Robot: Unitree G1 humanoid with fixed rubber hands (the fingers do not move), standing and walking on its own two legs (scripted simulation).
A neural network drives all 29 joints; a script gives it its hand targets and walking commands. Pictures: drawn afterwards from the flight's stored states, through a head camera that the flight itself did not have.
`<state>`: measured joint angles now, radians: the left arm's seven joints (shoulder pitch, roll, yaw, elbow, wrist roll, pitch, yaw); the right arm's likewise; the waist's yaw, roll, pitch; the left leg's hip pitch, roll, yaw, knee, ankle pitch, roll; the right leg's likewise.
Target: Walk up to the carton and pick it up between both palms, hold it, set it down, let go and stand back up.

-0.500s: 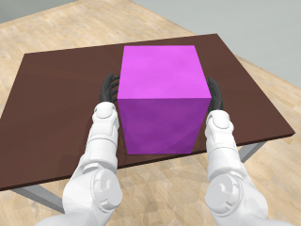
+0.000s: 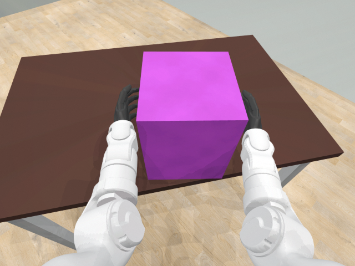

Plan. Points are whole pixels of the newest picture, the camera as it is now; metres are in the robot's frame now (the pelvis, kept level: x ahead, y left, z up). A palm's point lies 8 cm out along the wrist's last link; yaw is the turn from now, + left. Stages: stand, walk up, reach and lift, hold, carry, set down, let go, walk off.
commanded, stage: set down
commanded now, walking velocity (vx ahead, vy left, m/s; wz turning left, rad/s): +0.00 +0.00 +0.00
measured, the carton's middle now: (185, 119) +0.46 +0.01 +0.04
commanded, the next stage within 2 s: none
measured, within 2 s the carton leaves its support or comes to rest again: neither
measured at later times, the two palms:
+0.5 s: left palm (122, 105) +0.46 +0.16 +0.09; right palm (255, 117) +0.45 -0.15 +0.07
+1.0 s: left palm (105, 101) +0.45 +0.19 +0.11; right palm (265, 105) +0.46 -0.17 +0.11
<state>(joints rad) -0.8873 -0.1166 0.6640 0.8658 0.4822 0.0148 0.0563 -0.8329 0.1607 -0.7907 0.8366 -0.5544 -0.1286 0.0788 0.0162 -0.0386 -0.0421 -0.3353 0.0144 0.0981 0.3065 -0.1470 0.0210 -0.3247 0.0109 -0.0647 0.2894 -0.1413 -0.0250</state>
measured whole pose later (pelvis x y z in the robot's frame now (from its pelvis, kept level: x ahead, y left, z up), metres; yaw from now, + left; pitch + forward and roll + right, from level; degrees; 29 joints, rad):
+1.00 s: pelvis -0.03 -0.02 -0.02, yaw +2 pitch +25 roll -1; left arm -1.23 0.28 0.00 1.43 -0.24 -0.08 0.10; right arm -1.13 -0.25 -0.11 1.32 0.22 -0.06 -0.04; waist 0.00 -0.04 -0.31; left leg -0.78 0.04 0.04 0.49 -0.15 -0.01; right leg -0.75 0.03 -0.10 0.46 -0.15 -0.06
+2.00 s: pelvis -0.02 -0.02 -0.01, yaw +0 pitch +11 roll +0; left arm -0.98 0.30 0.07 0.93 -0.20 0.32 0.08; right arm -0.98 -0.37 0.08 0.99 0.40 0.21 -0.05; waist 0.02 0.00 -0.16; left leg -0.43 0.03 0.05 0.39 -0.14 -0.01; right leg -0.42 0.04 -0.05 0.37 -0.14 -0.05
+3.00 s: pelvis -0.02 -0.01 +0.00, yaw +0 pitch +1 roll +0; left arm -0.14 0.14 0.03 0.46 -0.13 -0.02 0.09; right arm -0.15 -0.23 0.00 0.56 0.29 -0.11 0.03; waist 0.02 -0.02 -0.04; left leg -0.21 0.02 0.05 0.39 -0.19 0.00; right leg -0.20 0.04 -0.03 0.38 -0.19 -0.04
